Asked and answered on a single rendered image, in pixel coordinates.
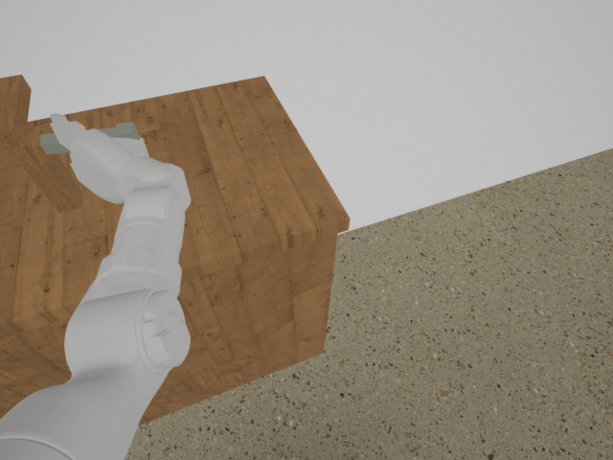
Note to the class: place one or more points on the robot left hand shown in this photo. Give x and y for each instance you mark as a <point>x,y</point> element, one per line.
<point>97,158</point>

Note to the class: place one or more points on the counter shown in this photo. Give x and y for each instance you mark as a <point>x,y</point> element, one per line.
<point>257,254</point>

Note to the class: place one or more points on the tap lever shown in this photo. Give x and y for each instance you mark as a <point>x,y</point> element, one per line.
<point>51,145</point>

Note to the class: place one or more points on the robot left forearm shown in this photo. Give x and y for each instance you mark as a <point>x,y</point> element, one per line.
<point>148,239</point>

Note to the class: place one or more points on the robot left upper arm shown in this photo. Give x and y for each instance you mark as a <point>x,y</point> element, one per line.
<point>120,349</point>

